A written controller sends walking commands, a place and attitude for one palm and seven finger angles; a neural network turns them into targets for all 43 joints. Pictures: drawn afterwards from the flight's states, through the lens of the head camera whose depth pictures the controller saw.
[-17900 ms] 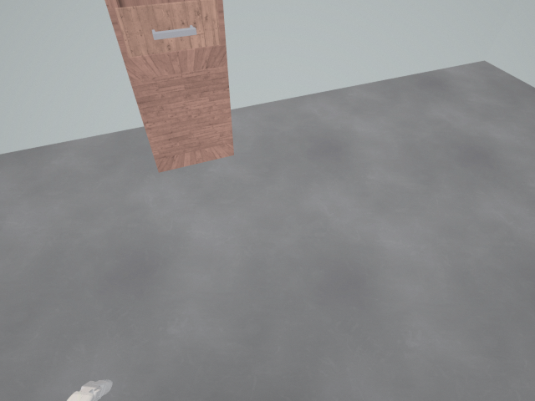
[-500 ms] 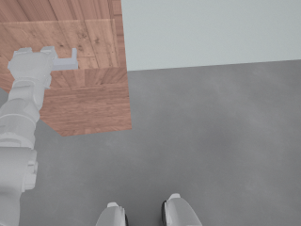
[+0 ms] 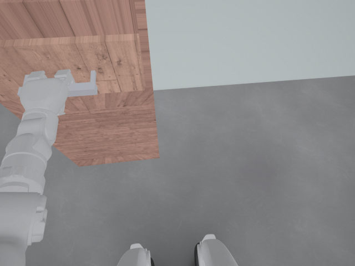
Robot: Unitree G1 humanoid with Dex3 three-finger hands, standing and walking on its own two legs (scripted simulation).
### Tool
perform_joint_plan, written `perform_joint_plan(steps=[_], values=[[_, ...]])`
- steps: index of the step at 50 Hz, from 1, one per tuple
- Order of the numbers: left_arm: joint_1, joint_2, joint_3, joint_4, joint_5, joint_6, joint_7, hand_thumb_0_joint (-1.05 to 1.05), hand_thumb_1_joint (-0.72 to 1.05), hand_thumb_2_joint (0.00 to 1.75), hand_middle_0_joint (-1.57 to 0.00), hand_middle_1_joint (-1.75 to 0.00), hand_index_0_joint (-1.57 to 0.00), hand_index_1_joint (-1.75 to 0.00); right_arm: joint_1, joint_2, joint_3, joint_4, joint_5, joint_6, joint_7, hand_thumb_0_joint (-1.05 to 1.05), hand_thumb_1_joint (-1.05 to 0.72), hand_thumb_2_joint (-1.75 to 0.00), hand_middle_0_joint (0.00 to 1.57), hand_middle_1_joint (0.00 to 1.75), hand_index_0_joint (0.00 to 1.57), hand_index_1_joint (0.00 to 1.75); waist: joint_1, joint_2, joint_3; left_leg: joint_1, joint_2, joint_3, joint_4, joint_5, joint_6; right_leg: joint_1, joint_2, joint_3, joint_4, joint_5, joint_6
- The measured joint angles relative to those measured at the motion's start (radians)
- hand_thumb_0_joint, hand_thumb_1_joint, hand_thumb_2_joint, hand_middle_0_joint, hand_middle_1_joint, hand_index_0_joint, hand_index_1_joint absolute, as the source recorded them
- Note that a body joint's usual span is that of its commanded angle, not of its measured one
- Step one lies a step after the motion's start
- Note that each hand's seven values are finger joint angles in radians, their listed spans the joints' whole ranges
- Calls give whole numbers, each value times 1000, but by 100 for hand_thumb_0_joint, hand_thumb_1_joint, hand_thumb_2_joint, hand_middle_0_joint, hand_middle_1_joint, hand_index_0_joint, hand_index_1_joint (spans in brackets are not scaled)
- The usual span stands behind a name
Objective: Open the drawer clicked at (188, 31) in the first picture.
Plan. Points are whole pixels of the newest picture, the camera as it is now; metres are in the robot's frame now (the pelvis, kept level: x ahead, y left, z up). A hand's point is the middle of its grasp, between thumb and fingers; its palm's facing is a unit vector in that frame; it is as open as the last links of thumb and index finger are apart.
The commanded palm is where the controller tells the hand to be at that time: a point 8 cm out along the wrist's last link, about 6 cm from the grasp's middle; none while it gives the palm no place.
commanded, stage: pull the drawer open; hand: left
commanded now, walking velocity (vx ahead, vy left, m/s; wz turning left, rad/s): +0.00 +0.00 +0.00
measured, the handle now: (60, 83) +0.54 +0.26 +0.02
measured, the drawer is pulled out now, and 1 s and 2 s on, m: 0.01 0.13 0.27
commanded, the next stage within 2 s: none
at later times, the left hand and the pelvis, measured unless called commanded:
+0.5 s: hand (54, 136) +0.41 +0.26 +0.00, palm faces -0.05 -0.03 -1.00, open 5.7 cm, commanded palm +0.38 +0.25 +0.05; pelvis +0.00 +0.00 +0.01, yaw +1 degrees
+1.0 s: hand (52, 154) +0.36 +0.25 +0.00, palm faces -0.05 -0.03 -1.00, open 5.7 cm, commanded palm +0.33 +0.25 +0.05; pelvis -0.01 -0.01 +0.01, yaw +1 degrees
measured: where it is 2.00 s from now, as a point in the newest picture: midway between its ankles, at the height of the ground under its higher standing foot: outside the picture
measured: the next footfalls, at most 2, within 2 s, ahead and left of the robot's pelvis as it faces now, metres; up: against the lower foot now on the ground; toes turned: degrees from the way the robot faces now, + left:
none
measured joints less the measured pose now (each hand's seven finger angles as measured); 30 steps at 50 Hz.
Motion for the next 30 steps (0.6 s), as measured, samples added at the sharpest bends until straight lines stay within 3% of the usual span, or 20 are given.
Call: perform_joint_plan(steps=[14, 30], values=[[158, -89, -37, -102, 3, 6, 60, 0, 71, 82, -31, -135, -38, -135, -34, 11, -17, -8, 6, 16, 11, 0, -90, -89, 20, 30, 20, 30, 50, -2, -9, 90, -11, 0, -43, 7, 0, 89, -9, -1, -33, -2, 0], [264, -125, -54, -162, 10, -2, 98, 0, 71, 83, -32, -135, -39, -135, -91, 10, -17, -22, 14, 7, -2, 0, -90, -89, 20, 30, 20, 30, 81, -10, 5, 145, -17, -7, -68, 30, -10, 137, -14, -8, -37, 6, -10]])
